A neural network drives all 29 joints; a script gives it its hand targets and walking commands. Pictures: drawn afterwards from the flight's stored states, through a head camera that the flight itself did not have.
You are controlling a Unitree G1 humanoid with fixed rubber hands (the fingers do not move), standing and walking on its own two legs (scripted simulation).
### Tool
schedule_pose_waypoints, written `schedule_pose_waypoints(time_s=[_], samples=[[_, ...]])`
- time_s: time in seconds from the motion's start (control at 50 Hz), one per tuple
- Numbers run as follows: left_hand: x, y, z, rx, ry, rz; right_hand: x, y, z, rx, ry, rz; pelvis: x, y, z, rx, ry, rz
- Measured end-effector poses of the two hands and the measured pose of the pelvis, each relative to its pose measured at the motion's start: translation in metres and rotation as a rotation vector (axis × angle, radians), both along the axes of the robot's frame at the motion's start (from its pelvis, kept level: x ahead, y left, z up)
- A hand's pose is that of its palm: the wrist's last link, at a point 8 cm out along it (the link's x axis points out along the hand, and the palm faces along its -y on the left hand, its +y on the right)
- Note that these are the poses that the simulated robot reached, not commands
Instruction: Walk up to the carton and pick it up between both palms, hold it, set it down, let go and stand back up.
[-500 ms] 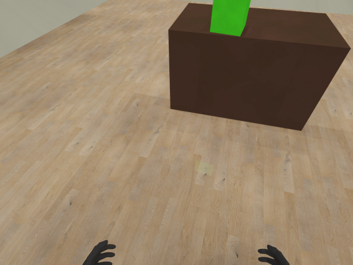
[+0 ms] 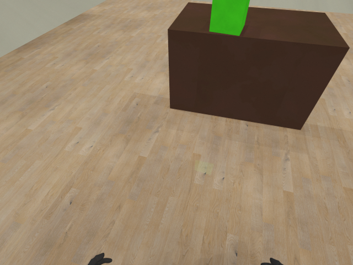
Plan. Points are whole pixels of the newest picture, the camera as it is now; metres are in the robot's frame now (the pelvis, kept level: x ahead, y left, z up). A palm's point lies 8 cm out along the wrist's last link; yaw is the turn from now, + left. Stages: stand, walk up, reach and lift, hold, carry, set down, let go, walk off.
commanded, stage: stand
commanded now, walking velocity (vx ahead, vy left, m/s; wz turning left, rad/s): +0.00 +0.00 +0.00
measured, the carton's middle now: (230, 7) +1.59 -0.28 +0.05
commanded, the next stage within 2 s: walk up in 1.10 s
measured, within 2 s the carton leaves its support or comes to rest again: neither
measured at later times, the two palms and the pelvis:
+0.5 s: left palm out of the picture +0.12 +0.22 -0.10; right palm out of the picture +0.11 -0.23 -0.10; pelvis +0.00 +0.00 +0.00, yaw +0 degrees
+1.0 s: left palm out of the picture +0.10 +0.23 -0.11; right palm out of the picture +0.09 -0.24 -0.11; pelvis +0.01 +0.00 +0.01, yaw +0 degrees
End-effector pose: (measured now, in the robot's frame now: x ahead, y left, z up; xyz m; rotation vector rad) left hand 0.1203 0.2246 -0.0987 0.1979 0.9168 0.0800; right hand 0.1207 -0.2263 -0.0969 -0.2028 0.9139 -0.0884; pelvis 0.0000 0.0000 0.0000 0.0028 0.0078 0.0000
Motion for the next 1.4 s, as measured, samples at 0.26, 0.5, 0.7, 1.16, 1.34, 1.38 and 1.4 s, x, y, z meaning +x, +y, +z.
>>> schedule_pose_waypoints(time_s=[0.26, 0.5, 0.7, 1.16, 1.34, 1.38, 1.4], samples=[[-0.002, -0.001, -0.001, 0.001, 0.014, 0.006, -0.006, -0.004, -0.002, -0.002, 0.025, -0.013, 0.001, -0.001, 0.001, 0.001, 0.000, 0.000], [-0.005, 0.000, -0.003, 0.003, 0.031, 0.017, -0.010, -0.006, -0.005, -0.004, 0.048, -0.024, 0.004, -0.002, 0.002, 0.000, -0.001, 0.001], [-0.009, 0.002, -0.005, 0.006, 0.051, 0.027, -0.014, -0.008, -0.006, -0.008, 0.068, -0.035, 0.005, -0.002, 0.003, 0.000, -0.005, 0.000], [-0.032, 0.007, -0.012, 0.014, 0.135, 0.059, -0.037, -0.012, -0.013, -0.015, 0.150, -0.065, 0.005, -0.002, 0.007, -0.002, -0.016, 0.001], [-0.046, 0.010, -0.014, 0.016, 0.178, 0.060, -0.051, -0.013, -0.014, -0.023, 0.185, -0.065, 0.006, -0.002, 0.009, 0.001, -0.020, -0.011], [-0.049, 0.012, -0.014, 0.020, 0.196, 0.032, -0.055, -0.019, -0.011, -0.028, 0.165, -0.077, 0.012, -0.003, 0.009, 0.009, -0.012, -0.038], [-0.049, 0.012, -0.013, 0.026, 0.212, 0.010, -0.060, -0.025, -0.009, -0.034, 0.161, -0.097, 0.015, -0.005, 0.010, 0.008, -0.010, -0.052]])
